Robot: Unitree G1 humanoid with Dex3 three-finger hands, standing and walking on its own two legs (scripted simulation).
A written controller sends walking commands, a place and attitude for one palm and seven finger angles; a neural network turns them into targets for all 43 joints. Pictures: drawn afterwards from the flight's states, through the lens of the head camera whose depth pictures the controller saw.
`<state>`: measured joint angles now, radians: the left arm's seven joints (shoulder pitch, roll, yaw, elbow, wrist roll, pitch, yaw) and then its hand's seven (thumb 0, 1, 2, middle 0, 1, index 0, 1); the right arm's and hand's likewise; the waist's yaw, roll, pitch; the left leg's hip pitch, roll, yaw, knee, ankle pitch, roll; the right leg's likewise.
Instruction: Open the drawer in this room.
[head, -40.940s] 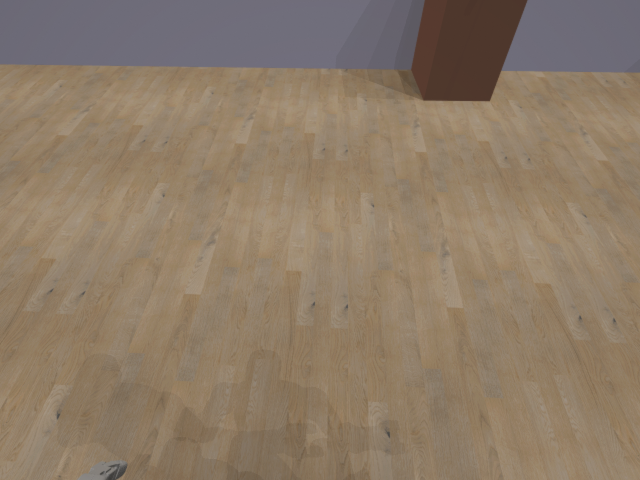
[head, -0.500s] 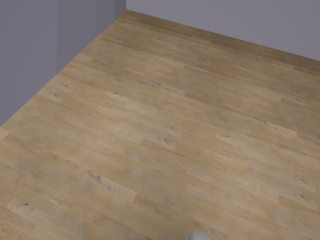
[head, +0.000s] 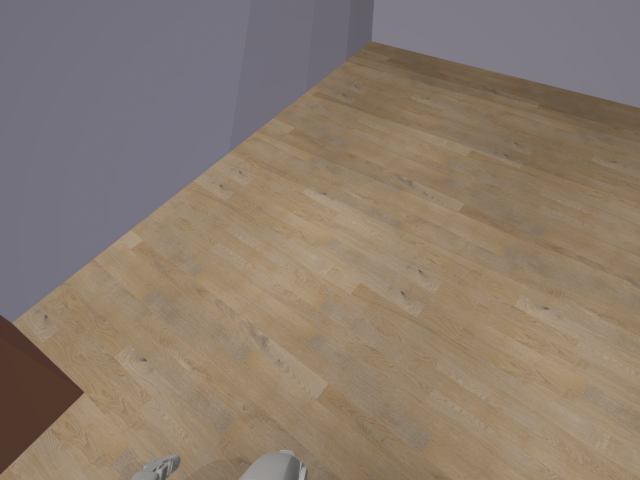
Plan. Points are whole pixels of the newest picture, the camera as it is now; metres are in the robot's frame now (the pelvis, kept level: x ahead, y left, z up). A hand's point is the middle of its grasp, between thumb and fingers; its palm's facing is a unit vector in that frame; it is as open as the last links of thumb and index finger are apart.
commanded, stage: turn to face it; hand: left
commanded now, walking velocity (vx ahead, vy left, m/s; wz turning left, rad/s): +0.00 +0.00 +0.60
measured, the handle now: out of the picture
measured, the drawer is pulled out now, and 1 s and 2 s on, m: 0.00 0.00 0.00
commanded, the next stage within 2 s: take the last steps up to it in 1.46 s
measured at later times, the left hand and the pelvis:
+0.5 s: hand out of the picture -0.05 +0.29 -0.18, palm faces +0.37 -0.89 -0.27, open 7.4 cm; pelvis -0.01 +0.05 +0.00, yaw +19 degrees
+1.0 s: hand out of the picture -0.03 +0.23 -0.14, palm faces +0.58 -0.77 -0.28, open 7.4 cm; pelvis +0.00 +0.01 +0.00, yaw +37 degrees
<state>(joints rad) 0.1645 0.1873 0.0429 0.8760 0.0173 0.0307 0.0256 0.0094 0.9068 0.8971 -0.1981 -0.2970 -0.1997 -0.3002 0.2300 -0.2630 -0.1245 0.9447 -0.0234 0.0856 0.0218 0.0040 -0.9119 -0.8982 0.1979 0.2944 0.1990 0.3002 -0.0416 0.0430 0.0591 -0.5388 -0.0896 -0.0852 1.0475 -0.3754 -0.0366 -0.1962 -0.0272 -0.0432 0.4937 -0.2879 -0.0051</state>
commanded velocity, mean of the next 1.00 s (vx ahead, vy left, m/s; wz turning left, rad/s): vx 0.00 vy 0.00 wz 0.59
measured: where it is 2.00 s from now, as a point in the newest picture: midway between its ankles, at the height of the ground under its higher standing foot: outside the picture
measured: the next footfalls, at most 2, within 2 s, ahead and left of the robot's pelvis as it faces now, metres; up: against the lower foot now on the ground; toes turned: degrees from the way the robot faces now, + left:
left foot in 0.32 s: +0.00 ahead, +0.16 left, +0.00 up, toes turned +17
right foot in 0.80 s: +0.11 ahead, -0.05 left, +0.00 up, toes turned +27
